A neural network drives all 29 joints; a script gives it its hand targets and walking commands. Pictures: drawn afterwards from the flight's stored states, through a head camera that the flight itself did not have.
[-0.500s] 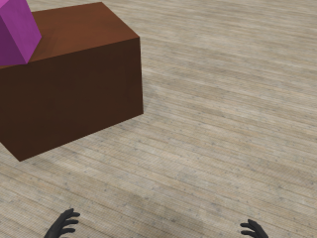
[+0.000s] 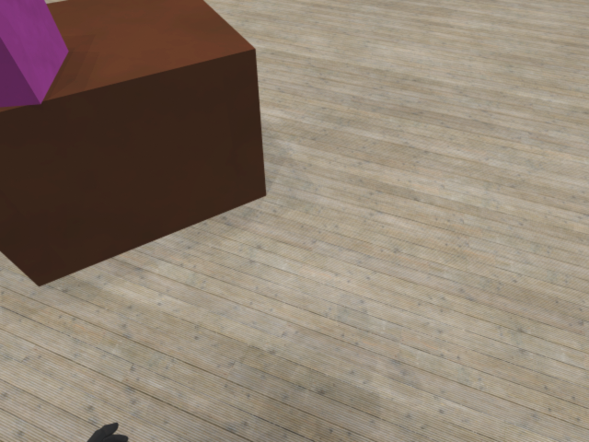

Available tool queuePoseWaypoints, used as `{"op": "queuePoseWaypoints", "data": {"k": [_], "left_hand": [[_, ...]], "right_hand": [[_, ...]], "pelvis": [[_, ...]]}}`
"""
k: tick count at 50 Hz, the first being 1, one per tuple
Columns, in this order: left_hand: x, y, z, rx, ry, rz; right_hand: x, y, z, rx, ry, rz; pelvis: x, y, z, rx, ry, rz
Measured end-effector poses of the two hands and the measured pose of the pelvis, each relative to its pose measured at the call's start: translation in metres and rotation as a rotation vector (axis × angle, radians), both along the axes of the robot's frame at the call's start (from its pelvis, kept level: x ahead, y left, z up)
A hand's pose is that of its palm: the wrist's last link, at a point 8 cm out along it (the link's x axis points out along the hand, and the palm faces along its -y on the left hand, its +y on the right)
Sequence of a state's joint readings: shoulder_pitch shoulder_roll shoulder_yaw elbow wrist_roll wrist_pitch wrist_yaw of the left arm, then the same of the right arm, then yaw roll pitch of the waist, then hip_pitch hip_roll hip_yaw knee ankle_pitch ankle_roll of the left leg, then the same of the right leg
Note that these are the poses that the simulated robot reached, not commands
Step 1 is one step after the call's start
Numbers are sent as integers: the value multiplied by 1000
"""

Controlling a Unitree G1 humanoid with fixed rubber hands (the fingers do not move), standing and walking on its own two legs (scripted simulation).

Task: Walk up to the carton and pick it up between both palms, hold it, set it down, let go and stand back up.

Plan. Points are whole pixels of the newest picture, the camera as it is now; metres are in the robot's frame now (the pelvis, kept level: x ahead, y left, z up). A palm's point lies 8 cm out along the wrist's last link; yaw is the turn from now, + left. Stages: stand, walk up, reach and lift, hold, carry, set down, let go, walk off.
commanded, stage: stand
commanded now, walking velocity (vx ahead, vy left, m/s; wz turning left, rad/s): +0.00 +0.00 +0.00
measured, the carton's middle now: out of the picture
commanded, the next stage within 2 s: walk up in 0.88 s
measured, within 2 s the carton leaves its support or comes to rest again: neither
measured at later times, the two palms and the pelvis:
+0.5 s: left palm out of the picture +0.09 +0.28 -0.09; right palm out of the picture +0.06 -0.29 -0.10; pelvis +0.00 -0.01 +0.03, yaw +0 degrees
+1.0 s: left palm out of the picture +0.08 +0.29 -0.08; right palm out of the picture +0.08 -0.27 -0.09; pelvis +0.00 +0.01 +0.04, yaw -1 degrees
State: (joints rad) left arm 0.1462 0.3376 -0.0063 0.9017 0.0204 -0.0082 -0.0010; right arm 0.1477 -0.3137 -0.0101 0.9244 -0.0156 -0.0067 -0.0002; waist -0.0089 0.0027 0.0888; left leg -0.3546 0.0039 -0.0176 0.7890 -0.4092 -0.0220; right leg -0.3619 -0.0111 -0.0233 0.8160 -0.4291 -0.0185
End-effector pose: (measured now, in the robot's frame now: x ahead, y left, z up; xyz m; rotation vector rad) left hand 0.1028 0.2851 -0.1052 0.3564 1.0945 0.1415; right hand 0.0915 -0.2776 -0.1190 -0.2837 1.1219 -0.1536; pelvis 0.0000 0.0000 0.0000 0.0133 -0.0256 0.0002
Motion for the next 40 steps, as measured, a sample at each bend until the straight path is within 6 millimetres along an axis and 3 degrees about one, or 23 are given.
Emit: {"op": "queuePoseWaypoints", "data": {"k": [14, 24, 40], "left_hand": [[-4, -11, 8, -11, 22, 7], [-11, -8, 15, -19, 63, 27], [-21, 2, 21, -25, 95, 58]], "right_hand": [[-18, -13, 8, -7, 63, -26], [-30, -14, 18, -8, 100, -55], [-22, -1, 29, -3, 92, -31]], "pelvis": [[-2, -7, 14, 5, -11, 0], [0, -7, 25, -2, -20, -4], [2, 2, 36, -8, -24, -12]]}}
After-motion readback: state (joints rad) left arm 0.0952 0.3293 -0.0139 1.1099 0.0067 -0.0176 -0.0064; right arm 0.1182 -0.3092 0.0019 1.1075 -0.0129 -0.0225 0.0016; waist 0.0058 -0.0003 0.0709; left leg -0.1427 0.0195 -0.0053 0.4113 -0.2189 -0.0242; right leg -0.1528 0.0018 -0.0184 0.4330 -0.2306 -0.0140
